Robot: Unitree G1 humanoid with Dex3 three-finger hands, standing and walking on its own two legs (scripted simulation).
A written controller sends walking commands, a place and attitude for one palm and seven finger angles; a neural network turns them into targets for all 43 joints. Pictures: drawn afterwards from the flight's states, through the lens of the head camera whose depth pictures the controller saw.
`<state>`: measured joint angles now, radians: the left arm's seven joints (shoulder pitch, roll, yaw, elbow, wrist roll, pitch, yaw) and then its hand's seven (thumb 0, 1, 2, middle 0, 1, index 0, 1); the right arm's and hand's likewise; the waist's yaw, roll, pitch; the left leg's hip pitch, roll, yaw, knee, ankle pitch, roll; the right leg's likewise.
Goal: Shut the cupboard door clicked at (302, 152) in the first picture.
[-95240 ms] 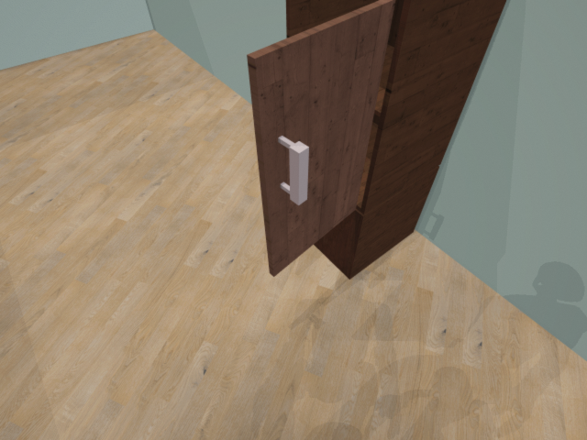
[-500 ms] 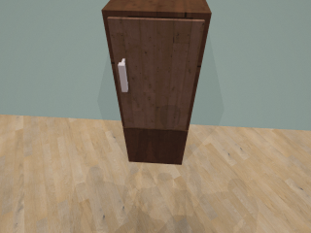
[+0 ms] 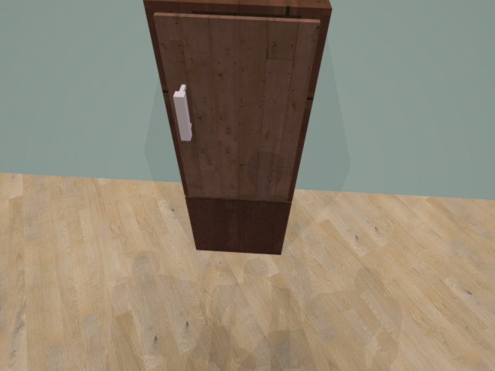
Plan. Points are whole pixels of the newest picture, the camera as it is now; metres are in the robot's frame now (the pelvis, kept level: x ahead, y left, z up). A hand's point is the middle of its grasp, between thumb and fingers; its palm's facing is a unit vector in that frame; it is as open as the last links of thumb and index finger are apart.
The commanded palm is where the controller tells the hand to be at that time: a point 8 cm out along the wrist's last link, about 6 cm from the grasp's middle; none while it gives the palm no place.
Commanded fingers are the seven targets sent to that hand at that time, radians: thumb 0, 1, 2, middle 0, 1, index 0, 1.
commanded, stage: look to check the result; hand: left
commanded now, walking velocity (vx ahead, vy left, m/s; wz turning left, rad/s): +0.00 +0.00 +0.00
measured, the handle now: (184, 112) +0.70 +0.20 +0.02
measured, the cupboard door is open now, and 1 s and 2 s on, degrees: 0 0 0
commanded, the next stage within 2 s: stand and wait in 0.38 s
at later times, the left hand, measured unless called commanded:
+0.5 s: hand out of the picture -0.03 +0.15 -0.18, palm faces +0.05 -0.99 -0.16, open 7.4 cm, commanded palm none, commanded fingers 0.00 0.90 0.90 -0.20 -0.30 -0.20 -0.30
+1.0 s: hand out of the picture -0.03 +0.15 -0.18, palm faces +0.05 -0.98 -0.17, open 7.4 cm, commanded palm none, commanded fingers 0.00 0.90 0.90 -0.20 -0.30 -0.20 -0.30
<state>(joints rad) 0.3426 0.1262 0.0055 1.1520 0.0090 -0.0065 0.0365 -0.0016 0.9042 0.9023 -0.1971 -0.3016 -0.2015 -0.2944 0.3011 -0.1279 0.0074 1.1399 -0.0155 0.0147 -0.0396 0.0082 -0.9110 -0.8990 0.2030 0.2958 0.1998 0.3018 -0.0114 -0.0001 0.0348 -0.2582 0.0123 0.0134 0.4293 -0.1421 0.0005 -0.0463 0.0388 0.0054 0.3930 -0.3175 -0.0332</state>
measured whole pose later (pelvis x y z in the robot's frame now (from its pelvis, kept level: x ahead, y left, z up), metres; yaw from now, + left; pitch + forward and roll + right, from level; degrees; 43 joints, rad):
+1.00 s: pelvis +0.01 -0.01 +0.00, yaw +0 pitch -2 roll +0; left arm 0.36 0.13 0.00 1.15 0.01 -0.01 0.04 0.00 0.90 0.90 -0.20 -0.30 -0.20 -0.29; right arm 0.28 -0.13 0.01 1.14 -0.01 0.02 -0.04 0.01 -0.91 -0.90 0.20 0.30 0.20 0.30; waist 0.00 -0.01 0.05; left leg -0.23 0.02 0.02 0.43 -0.17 -0.01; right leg -0.01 0.04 0.01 0.37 -0.32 -0.04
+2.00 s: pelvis +0.02 -0.01 +0.00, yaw +0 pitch -2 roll +0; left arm 0.35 0.12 0.00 1.15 0.01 -0.01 0.04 0.00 0.90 0.90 -0.20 -0.30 -0.20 -0.29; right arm 0.27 -0.14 0.01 1.14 -0.01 0.01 -0.04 0.01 -0.91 -0.90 0.20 0.30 0.20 0.30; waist 0.00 -0.01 0.05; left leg -0.22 0.01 0.02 0.42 -0.16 -0.01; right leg 0.00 0.03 0.01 0.36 -0.33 -0.04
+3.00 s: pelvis +0.02 -0.02 +0.00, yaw +0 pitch -2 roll +1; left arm 0.36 0.12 0.01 1.15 0.01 -0.01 0.04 0.00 0.90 0.90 -0.20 -0.30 -0.20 -0.29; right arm 0.27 -0.14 0.01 1.14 -0.01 0.01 -0.05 0.01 -0.91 -0.90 0.20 0.30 0.20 0.30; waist 0.00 -0.01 0.05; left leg -0.21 0.03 0.01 0.43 -0.18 -0.03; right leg 0.02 0.05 0.01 0.36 -0.34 -0.06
